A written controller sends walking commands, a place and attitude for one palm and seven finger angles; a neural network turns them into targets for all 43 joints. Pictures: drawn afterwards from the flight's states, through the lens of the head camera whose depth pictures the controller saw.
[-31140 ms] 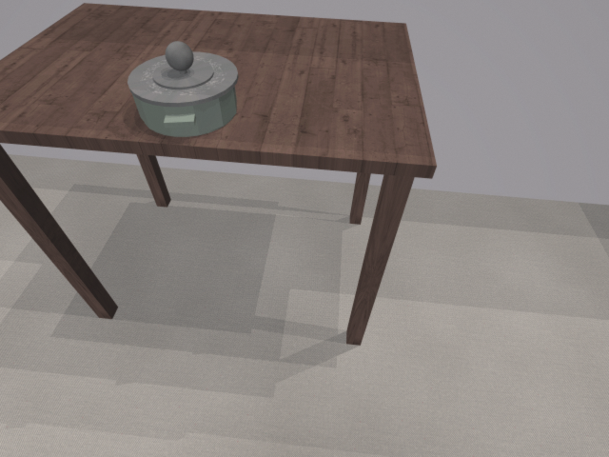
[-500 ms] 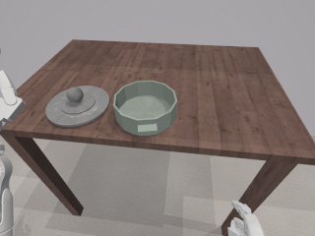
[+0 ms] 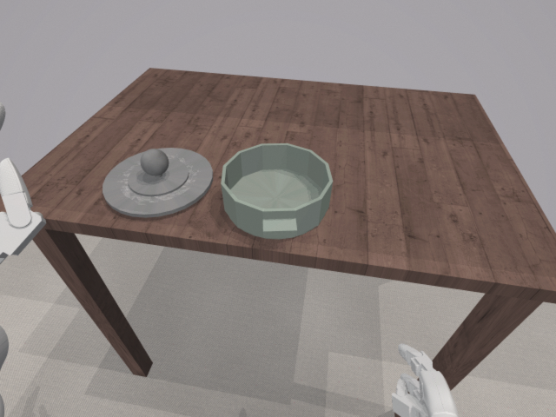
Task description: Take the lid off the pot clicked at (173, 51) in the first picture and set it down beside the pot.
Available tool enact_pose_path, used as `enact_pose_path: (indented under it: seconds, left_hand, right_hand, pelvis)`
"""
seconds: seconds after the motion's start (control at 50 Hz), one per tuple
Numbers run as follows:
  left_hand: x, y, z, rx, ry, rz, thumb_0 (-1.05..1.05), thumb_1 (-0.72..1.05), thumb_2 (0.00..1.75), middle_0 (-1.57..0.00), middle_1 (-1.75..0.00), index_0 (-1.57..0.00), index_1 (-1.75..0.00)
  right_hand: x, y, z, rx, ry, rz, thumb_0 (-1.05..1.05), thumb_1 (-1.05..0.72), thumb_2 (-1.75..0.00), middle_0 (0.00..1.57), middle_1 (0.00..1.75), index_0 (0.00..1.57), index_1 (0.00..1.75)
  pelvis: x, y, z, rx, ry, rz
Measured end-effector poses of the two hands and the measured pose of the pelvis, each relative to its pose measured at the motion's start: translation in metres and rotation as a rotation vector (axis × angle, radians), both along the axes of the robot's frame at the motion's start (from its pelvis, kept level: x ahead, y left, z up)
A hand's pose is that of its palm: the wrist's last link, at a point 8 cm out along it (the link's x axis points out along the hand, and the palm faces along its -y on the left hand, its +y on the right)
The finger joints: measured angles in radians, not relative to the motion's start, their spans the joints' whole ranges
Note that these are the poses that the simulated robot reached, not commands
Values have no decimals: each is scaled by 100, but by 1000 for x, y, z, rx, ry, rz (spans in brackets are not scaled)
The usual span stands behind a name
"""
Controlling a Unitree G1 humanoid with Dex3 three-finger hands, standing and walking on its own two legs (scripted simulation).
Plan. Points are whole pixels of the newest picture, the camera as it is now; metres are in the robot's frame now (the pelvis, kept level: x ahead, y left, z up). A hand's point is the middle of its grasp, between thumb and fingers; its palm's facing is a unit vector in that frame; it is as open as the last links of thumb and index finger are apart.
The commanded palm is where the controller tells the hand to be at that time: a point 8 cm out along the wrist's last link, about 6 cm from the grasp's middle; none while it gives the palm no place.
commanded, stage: step back with the hand held close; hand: left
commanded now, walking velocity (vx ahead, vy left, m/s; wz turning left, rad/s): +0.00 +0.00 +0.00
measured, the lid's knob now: (154, 162) +0.49 +0.31 +0.11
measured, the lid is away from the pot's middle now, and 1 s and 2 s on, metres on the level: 0.23 0.23 0.23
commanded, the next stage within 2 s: stop stepping back and stand still in 1.30 s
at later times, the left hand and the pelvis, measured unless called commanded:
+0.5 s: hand (54, 240) +0.18 +0.23 +0.25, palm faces +0.38 -0.78 -0.50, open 7.5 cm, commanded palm +0.11 +0.30 +0.27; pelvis -0.02 +0.02 -0.01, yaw -1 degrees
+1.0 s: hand out of the picture +0.09 +0.27 +0.29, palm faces +0.55 -0.77 -0.32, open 7.5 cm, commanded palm +0.02 +0.31 +0.27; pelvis -0.11 +0.03 -0.01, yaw +0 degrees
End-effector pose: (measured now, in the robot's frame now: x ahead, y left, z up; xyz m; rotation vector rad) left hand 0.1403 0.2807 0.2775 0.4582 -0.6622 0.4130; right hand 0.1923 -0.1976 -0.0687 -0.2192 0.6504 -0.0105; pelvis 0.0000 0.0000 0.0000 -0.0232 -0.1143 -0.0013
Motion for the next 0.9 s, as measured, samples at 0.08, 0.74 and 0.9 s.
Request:
enact_pose_path:
  seconds: [0.08,0.74,0.9]
  left_hand:
    - [2,-1,-1,-3,2,-1,2,88,90,-21,-30,-20,-30]
    - [-44,-1,-1,236,-64,-55,1,88,90,-21,-30,-21,-30]
    - [-83,14,-1,222,-143,-64,1,88,90,-22,-30,-21,-30]
  right_hand:
    - [0,2,0,0,1,5,1,-90,-90,20,30,20,30]
    - [-107,-20,-24,-13,126,-186,1,-90,-90,20,30,20,30]
    - [-137,-13,-13,-88,82,-196,1,-90,-90,20,30,20,30]
  pelvis:
    - [1,1,0,0,2,-1]
    - [-63,17,-18,-42,125,6]
    - [-89,32,-19,-54,117,-5]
